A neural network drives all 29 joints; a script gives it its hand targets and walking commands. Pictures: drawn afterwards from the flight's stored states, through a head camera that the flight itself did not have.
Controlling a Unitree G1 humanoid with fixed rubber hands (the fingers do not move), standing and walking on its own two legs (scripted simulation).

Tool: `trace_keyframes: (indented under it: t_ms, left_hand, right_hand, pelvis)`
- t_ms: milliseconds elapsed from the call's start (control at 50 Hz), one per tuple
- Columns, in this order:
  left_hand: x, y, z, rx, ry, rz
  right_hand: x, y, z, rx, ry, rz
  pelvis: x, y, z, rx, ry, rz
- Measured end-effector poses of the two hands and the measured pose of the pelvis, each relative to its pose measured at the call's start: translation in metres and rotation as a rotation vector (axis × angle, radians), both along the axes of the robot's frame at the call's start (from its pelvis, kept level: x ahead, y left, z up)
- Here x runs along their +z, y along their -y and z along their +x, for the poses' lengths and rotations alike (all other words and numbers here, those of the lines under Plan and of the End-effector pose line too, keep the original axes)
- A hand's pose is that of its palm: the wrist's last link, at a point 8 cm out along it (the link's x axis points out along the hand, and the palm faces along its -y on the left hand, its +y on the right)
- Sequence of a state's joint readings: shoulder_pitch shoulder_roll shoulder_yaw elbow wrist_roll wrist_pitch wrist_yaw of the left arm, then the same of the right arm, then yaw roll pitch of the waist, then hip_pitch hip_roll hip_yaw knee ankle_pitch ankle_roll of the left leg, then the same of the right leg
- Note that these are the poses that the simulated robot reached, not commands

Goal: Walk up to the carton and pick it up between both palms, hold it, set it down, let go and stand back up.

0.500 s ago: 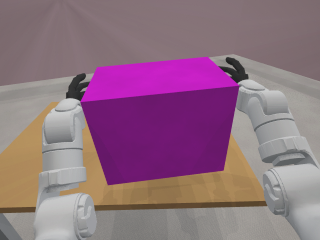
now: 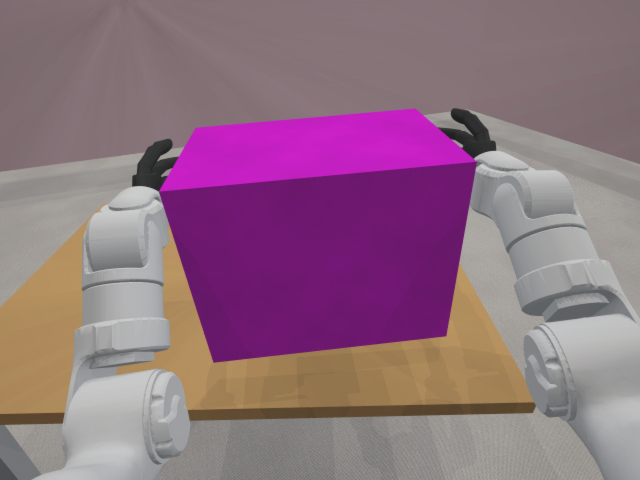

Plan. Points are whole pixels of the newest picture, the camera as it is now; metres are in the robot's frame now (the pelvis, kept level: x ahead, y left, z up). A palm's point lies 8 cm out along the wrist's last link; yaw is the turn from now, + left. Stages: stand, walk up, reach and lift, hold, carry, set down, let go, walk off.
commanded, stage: hold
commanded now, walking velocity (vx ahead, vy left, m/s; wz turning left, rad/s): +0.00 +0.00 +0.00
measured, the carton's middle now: (318, 230) +0.37 +0.00 +0.23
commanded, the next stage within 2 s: none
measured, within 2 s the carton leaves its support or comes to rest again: neither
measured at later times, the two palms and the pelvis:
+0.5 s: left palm (149, 204) +0.36 +0.20 +0.28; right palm (473, 173) +0.37 -0.18 +0.30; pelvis +0.00 +0.00 +0.00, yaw +0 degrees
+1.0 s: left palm (154, 203) +0.36 +0.19 +0.27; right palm (474, 170) +0.37 -0.18 +0.30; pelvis +0.00 +0.00 +0.00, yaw +0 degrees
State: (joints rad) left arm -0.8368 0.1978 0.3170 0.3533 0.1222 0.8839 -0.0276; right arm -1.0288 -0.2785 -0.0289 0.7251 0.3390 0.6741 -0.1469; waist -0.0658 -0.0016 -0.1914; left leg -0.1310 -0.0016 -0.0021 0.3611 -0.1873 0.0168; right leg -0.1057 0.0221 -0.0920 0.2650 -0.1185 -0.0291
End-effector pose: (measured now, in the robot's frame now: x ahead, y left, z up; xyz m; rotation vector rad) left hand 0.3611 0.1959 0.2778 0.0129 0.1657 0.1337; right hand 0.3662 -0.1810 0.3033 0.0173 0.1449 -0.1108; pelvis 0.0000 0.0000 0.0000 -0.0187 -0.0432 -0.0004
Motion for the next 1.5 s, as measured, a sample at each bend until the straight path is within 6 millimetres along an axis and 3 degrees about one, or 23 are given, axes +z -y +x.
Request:
trace_keyframes:
  t_ms: [1160, 1500]
  left_hand:
    - [-0.007, 0.0, 0.004, 0.005, 0.0, -0.006]
    - [-0.006, -0.001, -0.004, 0.016, 0.022, -0.011]
  right_hand:
    - [-0.007, 0.0, 0.006, 0.005, -0.003, 0.001]
    - [-0.008, -0.001, 0.001, 0.014, 0.016, 0.01]
  pelvis:
    - [0.0, 0.002, 0.006, 0.002, 0.0, 0.0]
    - [0.0, 0.001, 0.004, -0.005, 0.001, 0.001]
